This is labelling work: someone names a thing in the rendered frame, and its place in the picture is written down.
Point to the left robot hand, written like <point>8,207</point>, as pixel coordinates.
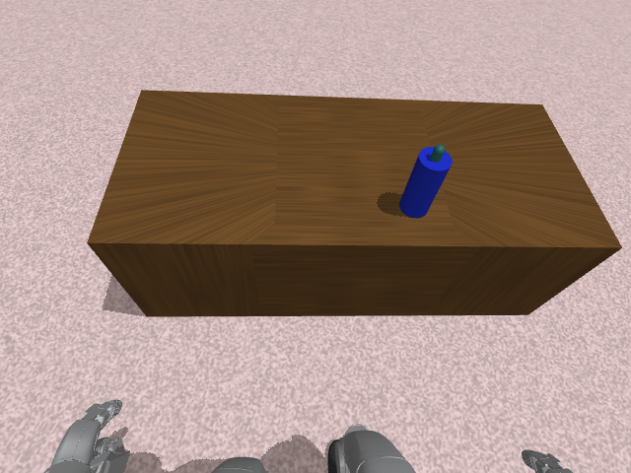
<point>81,441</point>

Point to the bottle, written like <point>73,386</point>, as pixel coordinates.
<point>428,174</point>

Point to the right robot hand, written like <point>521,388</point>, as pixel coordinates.
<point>542,463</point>

